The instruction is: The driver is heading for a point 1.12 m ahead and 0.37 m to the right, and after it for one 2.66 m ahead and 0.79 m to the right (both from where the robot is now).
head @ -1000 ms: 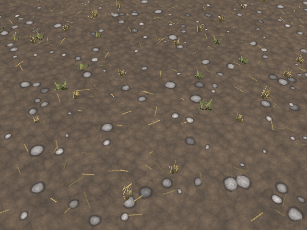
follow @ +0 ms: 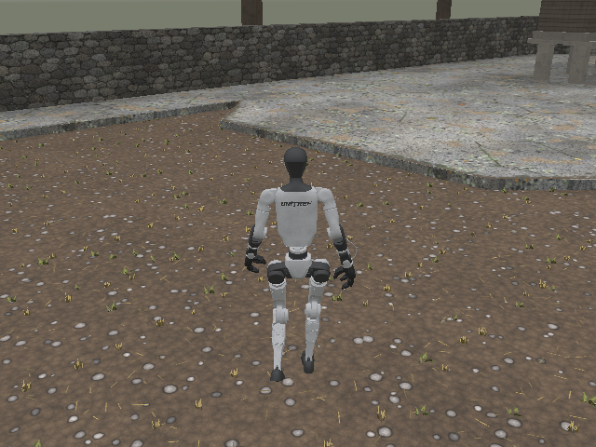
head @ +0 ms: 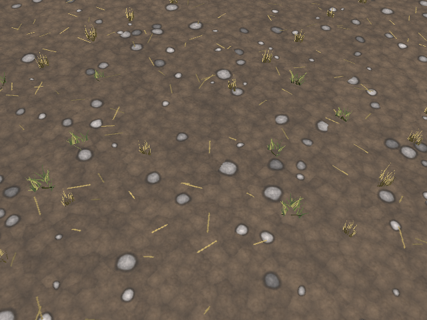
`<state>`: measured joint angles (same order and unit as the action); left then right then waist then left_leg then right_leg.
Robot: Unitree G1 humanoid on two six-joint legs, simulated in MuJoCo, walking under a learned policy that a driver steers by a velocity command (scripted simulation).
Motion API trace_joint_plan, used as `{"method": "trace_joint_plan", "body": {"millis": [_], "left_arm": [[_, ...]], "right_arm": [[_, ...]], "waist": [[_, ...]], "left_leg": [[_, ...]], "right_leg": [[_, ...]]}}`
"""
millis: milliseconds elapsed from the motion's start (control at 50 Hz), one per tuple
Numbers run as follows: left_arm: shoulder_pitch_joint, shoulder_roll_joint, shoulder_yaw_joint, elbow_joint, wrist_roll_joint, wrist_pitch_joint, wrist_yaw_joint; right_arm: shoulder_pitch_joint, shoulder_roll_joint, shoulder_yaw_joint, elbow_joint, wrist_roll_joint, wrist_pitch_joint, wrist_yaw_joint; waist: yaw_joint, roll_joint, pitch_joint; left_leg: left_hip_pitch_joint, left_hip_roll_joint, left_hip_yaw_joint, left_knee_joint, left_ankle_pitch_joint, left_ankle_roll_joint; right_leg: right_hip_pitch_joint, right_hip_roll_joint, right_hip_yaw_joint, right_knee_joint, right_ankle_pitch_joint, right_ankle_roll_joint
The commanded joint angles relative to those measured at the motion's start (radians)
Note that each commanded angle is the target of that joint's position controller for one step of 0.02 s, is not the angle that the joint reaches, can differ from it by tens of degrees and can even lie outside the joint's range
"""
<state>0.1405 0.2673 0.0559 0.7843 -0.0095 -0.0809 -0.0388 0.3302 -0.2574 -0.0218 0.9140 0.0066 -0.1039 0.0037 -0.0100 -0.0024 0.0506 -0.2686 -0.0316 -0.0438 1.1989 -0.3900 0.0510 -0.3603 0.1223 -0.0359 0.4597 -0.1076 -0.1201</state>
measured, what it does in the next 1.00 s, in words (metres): walks ahead, turning right: left foot, then right foot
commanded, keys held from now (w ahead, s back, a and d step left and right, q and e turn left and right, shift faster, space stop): w+e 1.00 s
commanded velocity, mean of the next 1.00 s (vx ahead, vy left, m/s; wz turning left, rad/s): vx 0.50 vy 0.00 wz -0.55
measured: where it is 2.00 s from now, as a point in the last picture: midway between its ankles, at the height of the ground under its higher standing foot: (319, 200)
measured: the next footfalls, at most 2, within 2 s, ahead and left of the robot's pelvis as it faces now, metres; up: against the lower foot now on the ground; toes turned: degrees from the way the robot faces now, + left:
left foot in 0.36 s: +0.38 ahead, +0.15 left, +0.00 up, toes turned -16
right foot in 0.88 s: +0.54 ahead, -0.20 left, +0.00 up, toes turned -34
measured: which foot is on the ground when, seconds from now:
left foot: up 0.00-0.34, down 0.36-0.88, up 0.90-1.00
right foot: down 0.00-0.36, up 0.38-0.86, down 0.88-1.00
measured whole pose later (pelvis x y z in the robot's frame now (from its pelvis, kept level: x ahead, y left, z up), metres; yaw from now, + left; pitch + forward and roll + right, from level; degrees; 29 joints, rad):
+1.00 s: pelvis +0.49 -0.09 +0.00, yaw -36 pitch +1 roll +1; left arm 0.19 0.30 0.07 0.62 -0.02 -0.04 -0.04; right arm 0.25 -0.31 -0.05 0.79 0.01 -0.10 0.00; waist -0.02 0.01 0.07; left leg -0.37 0.07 -0.03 1.20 -0.41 -0.01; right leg -0.40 0.08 -0.01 0.56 -0.18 -0.10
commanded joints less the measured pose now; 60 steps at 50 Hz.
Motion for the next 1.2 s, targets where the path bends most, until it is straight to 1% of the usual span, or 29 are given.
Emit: {"method": "trace_joint_plan", "body": {"millis": [20, 80, 180, 280, 320, 340, 360, 380, 400, 420, 440, 460, 500, 600, 700, 780, 820, 840, 860, 880, 900, 920, 940, 960, 980, 1000, 1040, 1080, 1200], "left_arm": [[0.023, 0.101, 0.024, -0.064, 0.019, -0.019, 0.006], [0.04, 0.118, 0.028, -0.063, -0.001, -0.016, 0.015], [0.151, 0.182, 0.049, -0.042, -0.011, 0.002, 0.045], [0.217, 0.166, 0.046, -0.028, -0.022, 0.024, 0.053], [0.199, 0.164, 0.046, -0.039, -0.013, 0.031, 0.057], [0.197, 0.133, 0.036, -0.045, -0.009, 0.032, 0.056], [0.198, 0.065, 0.012, -0.059, 0.001, 0.026, 0.05], [0.323, -0.001, -0.01, -0.092, -0.019, 0.013, 0.045], [0.328, 0.096, 0.005, -0.09, -0.039, 0.011, 0.048], [0.238, 0.169, 0.025, -0.092, -0.036, 0.018, 0.051], [0.184, 0.168, 0.03, -0.101, -0.024, 0.025, 0.054], [0.156, 0.156, 0.032, -0.111, -0.013, 0.029, 0.053], [0.152, 0.117, 0.032, -0.125, -0.02, 0.039, 0.042], [0.083, 0.07, 0.022, -0.18, -0.014, 0.053, 0.031], [-0.059, 0.048, 0.008, -0.228, -0.013, 0.041, 0.001], [-0.146, 0.058, 0.009, -0.277, -0.018, 0.042, -0.021], [-0.127, 0.085, 0.023, -0.288, -0.013, 0.046, -0.026], [-0.073, 0.112, 0.037, -0.281, -0.01, 0.05, -0.025], [0.057, 0.151, 0.061, -0.249, -0.011, 0.054, -0.019], [0.235, 0.21, 0.095, -0.201, -0.014, 0.062, -0.002], [0.278, 0.327, 0.114, -0.19, -0.022, 0.065, 0.018], [0.296, 0.311, 0.1, -0.227, -0.017, 0.047, 0.012], [0.276, 0.24, 0.077, -0.211, -0.007, 0.033, 0.004], [0.226, 0.214, 0.068, -0.205, -0.008, 0.024, 0.005], [0.153, 0.185, 0.058, -0.214, -0.008, 0.022, 0.007], [0.102, 0.161, 0.049, -0.227, 0.0, 0.021, 0.009], [0.068, 0.149, 0.044, -0.228, 0.007, 0.016, 0.016], [0.089, 0.154, 0.043, -0.203, 0.005, 0.009, 0.027], [0.185, 0.174, 0.041, -0.129, -0.003, 0.01, 0.044]], "right_arm": [[-0.028, -0.151, -0.038, -0.108, -0.003, -0.039, -0.005], [-0.045, -0.118, -0.034, -0.141, -0.025, -0.008, -0.017], [-0.275, -0.074, -0.015, -0.223, -0.025, -0.006, -0.021], [-0.348, -0.128, -0.032, -0.265, 0.004, -0.02, -0.004], [-0.29, -0.156, -0.046, -0.255, 0.009, -0.031, 0.001], [-0.203, -0.177, -0.059, -0.234, 0.005, -0.036, -0.003], [-0.062, -0.228, -0.075, -0.219, -0.013, -0.04, -0.011], [0.038, -0.317, -0.099, -0.192, -0.026, -0.022, -0.014], [0.048, -0.253, -0.091, -0.185, -0.009, -0.013, -0.005], [0.0, -0.176, -0.071, -0.205, -0.006, -0.01, -0.005], [-0.052, -0.15, -0.061, -0.21, -0.01, -0.006, -0.005], [-0.091, -0.123, -0.052, -0.208, -0.014, -0.002, -0.004], [-0.115, -0.107, -0.048, -0.196, -0.021, -0.004, -0.005], [-0.092, -0.152, -0.07, -0.161, -0.012, -0.014, -0.005], [-0.062, -0.191, -0.078, -0.136, -0.004, 0.001, -0.011], [-0.016, -0.224, -0.089, -0.11, 0.014, 0.021, -0.012], [-0.019, -0.251, -0.097, -0.11, 0.02, 0.034, -0.016], [-0.02, -0.269, -0.103, -0.112, 0.023, 0.041, -0.02], [-0.03, -0.274, -0.103, -0.116, 0.026, 0.048, -0.025], [-0.026, -0.249, -0.092, -0.125, 0.018, 0.047, -0.03], [0.057, -0.111, -0.047, -0.176, -0.035, 0.031, -0.017], [0.02, -0.125, -0.035, -0.207, -0.018, -0.01, -0.003], [-0.112, -0.205, -0.058, -0.235, 0.027, -0.03, 0.006], [-0.143, -0.194, -0.052, -0.251, 0.032, -0.041, 0.006], [-0.133, -0.187, -0.052, -0.233, 0.009, -0.041, -0.003], [-0.112, -0.195, -0.06, -0.226, -0.009, -0.032, -0.007], [-0.078, -0.177, -0.06, -0.217, -0.016, -0.008, -0.004], [-0.089, -0.146, -0.051, -0.214, -0.022, 0.007, -0.005], [-0.301, -0.091, -0.024, -0.261, -0.008, -0.001, 0.012]], "waist": [[-0.014, 0.039, -0.046], [-0.031, -0.011, -0.027], [0.06, -0.046, -0.018], [0.075, -0.081, -0.061], [0.028, -0.111, -0.074], [-0.015, -0.11, -0.11], [-0.076, -0.026, -0.226], [-0.04, 0.27, -0.358], [-0.051, 0.282, -0.33], [-0.077, 0.164, -0.203], [-0.065, 0.099, -0.129], [-0.047, 0.093, -0.076], [-0.017, 0.131, -0.038], [-0.015, 0.083, -0.024], [-0.062, 0.062, 0.009], [-0.073, 0.061, 0.038], [-0.039, 0.086, 0.004], [-0.001, 0.104, -0.042], [0.077, 0.094, -0.114], [0.163, 0.052, -0.203], [0.089, -0.223, -0.291], [0.107, -0.206, -0.476], [0.145, -0.097, -0.35], [0.108, -0.07, -0.224], [0.056, -0.006, -0.154], [0.015, -0.022, -0.121], [-0.02, -0.047, -0.109], [-0.019, -0.044, -0.096], [0.076, -0.067, -0.034]], "left_leg": [[-0.329, 0.121, -0.085, 0.012, 0.087, -0.019], [-0.288, 0.144, -0.044, -0.147, 0.112, -0.081], [-0.196, 0.079, -0.011, -0.551, 0.45, -0.126], [-0.143, 0.045, -0.061, -0.706, 0.41, -0.115], [-0.061, 0.046, -0.055, -0.746, 0.321, -0.079], [0.063, 0.064, -0.049, -0.78, 0.298, -0.046], [0.291, 0.209, -0.173, -0.769, 0.242, 0.022], [0.612, 0.444, -0.583, -0.83, 0.071, 0.186], [0.604, 0.483, -0.762, -0.892, -0.164, 0.208], [0.499, 0.428, -0.618, -0.908, -0.165, 0.16], [0.389, 0.378, -0.468, -0.915, -0.028, 0.126], [0.302, 0.331, -0.364, -0.939, 0.088, 0.113], [0.197, 0.283, -0.229, -0.992, 0.203, 0.101], [0.199, 0.294, -0.057, -1.047, 0.408, 0.14], [0.228, 0.279, 0.097, -1.05, 0.462, 0.111], [0.326, 0.315, 0.151, -1.009, 0.545, 0.086], [0.36, 0.316, 0.195, -0.905, 0.832, 0.066], [0.365, 0.312, 0.215, -0.801, 1.005, 0.056], [0.325, 0.289, 0.243, -0.625, 1.089, 0.036], [0.147, 0.253, 0.255, -0.375, 0.961, -0.001], [-0.295, 0.119, 0.238, -0.005, 0.065, -0.059], [-0.483, 0.001, -0.001, 0.19, -0.235, -0.069], [-0.583, 0.059, -0.055, 0.205, -0.133, -0.053], [-0.578, 0.095, -0.039, 0.126, -0.038, -0.04], [-0.511, 0.133, -0.038, 0.044, 0.024, -0.048], [-0.432, 0.156, -0.042, -0.019, 0.064, -0.058], [-0.353, 0.163, -0.029, -0.076, 0.103, -0.084], [-0.339, 0.157, -0.006, -0.153, 0.169, -0.112], [-0.28, 0.108, 0.015, -0.554, 0.524, -0.112]], "right_leg": [[0.236, -0.298, 0.468, -0.29, 0.0, -0.197], [0.082, -0.261, 0.367, -0.314, 0.06, -0.195], [-0.013, -0.177, 0.279, -0.276, 0.019, -0.113], [0.143, -0.226, 0.412, -0.145, -0.095, -0.079], [0.17, -0.237, 0.462, -0.063, -0.088, -0.058], [0.145, -0.202, 0.445, 0.019, -0.087, -0.03], [0.047, -0.14, 0.363, 0.271, -0.157, 0.008], [-0.276, -0.005, 0.198, 0.578, -0.468, 0.072], [-0.436, -0.087, 0.195, 0.754, -0.488, 0.086], [-0.474, -0.124, 0.202, 0.816, -0.392, 0.093], [-0.452, -0.154, 0.174, 0.813, -0.313, 0.104], [-0.428, -0.179, 0.17, 0.77, -0.256, 0.111], [-0.359, -0.217, 0.149, 0.723, -0.2, 0.115], [-0.396, -0.236, 0.134, 0.568, -0.069, 0.137], [-0.336, -0.22, 0.063, 0.304, 0.127, 0.117], [-0.324, -0.2, 0.015, 0.198, 0.059, 0.075], [-0.232, -0.149, -0.036, 0.172, -0.038, 0.037], [-0.14, -0.11, -0.064, 0.168, -0.085, 0.013], [0.04, -0.065, -0.083, 0.119, -0.063, -0.02], [0.334, -0.067, -0.023, 0.082, -0.016, -0.061], [0.715, -0.34, 0.434, 0.082, -0.015, -0.199], [0.83, -0.475, 0.889, -0.107, -0.229, -0.329], [0.75, -0.442, 0.761, -0.158, -0.217, -0.257], [0.597, -0.401, 0.626, -0.165, -0.148, -0.222], [0.442, -0.356, 0.521, -0.169, -0.046, -0.189], [0.325, -0.321, 0.45, -0.187, 0.05, -0.175], [0.213, -0.294, 0.392, -0.225, 0.149, -0.179], [0.153, -0.276, 0.316, -0.242, 0.23, -0.179], [0.134, -0.236, 0.224, -0.254, 0.089, -0.107]]}}
Over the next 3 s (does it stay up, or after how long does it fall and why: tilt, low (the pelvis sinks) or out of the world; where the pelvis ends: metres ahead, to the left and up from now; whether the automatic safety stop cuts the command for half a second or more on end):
stays up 1.01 -0.48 0.01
